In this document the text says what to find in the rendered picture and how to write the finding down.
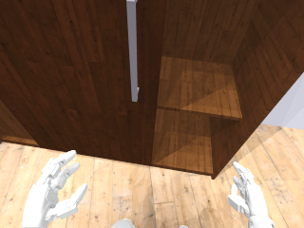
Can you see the robot right hand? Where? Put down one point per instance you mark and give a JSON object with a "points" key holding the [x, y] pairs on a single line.
{"points": [[252, 201]]}

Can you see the right robot forearm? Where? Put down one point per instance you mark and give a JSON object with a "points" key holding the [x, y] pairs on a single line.
{"points": [[259, 221]]}

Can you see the robot left hand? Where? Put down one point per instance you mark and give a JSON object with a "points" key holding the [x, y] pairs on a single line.
{"points": [[44, 192]]}

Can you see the handle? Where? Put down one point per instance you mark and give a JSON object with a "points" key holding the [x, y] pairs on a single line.
{"points": [[132, 44]]}

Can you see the wardrobe door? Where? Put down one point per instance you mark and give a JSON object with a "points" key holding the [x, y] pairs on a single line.
{"points": [[65, 74], [9, 125]]}

